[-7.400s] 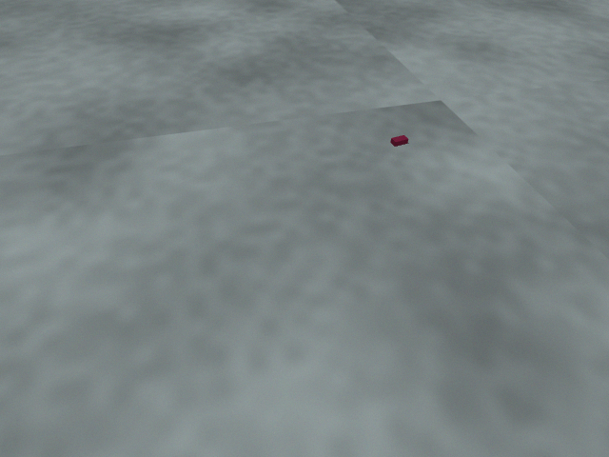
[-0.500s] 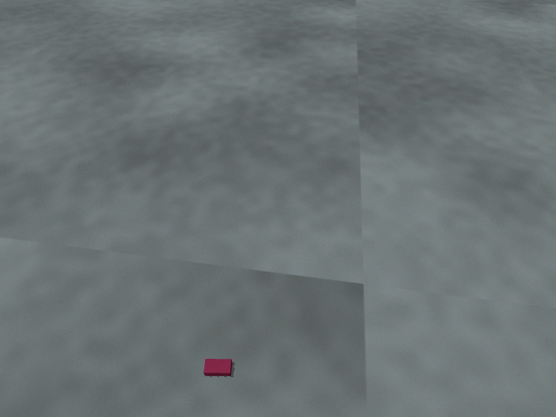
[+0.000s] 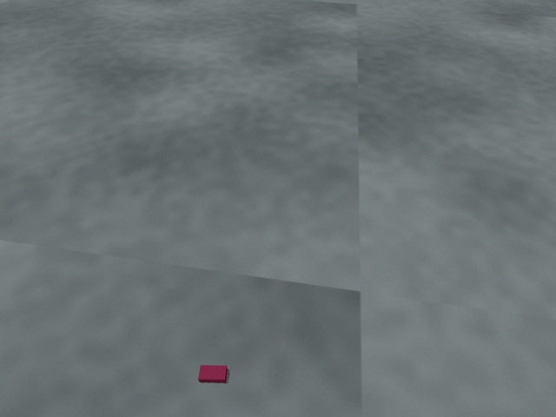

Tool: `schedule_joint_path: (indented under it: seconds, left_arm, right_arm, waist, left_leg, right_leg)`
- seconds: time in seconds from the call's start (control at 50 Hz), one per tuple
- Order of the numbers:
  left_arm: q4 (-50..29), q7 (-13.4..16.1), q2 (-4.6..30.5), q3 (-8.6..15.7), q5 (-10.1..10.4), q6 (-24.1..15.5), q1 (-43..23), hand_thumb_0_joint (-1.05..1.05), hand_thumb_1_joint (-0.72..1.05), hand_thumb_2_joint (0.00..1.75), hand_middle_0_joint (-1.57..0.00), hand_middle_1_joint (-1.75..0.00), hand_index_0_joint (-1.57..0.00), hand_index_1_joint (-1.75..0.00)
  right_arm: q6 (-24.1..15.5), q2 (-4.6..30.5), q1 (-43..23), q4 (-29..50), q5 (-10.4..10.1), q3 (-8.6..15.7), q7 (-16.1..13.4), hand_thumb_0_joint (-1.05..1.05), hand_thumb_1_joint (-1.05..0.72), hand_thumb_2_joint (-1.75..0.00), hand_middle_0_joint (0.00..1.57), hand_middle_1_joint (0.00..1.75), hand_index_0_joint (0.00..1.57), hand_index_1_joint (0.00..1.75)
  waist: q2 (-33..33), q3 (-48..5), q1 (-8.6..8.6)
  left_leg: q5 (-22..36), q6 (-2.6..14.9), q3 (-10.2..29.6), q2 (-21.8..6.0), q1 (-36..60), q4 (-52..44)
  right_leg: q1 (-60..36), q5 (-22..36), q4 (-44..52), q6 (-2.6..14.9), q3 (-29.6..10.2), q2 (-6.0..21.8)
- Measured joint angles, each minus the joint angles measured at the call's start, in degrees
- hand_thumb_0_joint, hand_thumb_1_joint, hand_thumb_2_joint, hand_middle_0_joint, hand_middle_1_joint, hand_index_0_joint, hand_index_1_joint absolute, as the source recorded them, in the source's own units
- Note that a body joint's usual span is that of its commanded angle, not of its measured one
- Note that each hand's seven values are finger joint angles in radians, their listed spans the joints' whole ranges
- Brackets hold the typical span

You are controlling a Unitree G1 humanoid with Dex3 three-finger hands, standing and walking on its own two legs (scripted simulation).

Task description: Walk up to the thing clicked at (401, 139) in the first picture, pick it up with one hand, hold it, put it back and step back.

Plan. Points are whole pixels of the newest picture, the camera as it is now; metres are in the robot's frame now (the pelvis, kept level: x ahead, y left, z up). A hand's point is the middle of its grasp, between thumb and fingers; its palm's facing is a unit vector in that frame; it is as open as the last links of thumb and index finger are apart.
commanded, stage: stand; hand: left
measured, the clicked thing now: (213, 373) +0.46 +0.24 -0.77
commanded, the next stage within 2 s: none
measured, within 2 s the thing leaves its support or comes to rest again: neither
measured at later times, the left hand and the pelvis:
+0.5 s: hand out of the picture +0.08 +0.25 -0.16, palm faces -0.02 -0.94 -0.34, open 7.4 cm; pelvis +0.00 -0.01 +0.00, yaw +0 degrees
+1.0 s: hand out of the picture +0.08 +0.25 -0.16, palm faces -0.03 -0.94 -0.34, open 7.4 cm; pelvis +0.00 -0.01 +0.00, yaw +0 degrees
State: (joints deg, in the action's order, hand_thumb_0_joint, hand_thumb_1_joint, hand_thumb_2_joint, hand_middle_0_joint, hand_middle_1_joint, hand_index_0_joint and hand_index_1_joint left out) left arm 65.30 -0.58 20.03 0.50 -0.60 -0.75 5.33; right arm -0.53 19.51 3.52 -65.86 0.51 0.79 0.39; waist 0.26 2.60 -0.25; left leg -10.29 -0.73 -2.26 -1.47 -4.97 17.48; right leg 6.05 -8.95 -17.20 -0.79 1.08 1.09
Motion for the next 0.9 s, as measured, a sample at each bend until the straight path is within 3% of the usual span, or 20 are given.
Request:
schedule_joint_path:
  seconds: [0.9]
  left_arm:
    - [-0.2, 0.0, 0.3, -0.7, 0.0, 0.1, 0.7, 0.01, 0.91, 0.9, -0.2, -0.3, -0.2, -0.3]
  right_arm:
    - [0.2, 0.4, 2.3, -0.1, 0.1, -0.7, -0.1, 0.0, -0.9, -0.9, 0.2, 0.3, 0.21, 0.3]
  waist:
    - [-0.4, -0.2, 0.05]
  left_leg:
    - [-0.1, -0.78, 0.3, -0.8, 0.0, -0.3]
  right_leg:
    - [0.2, -0.3, 0.0, 0.84, 0.3, -0.8]
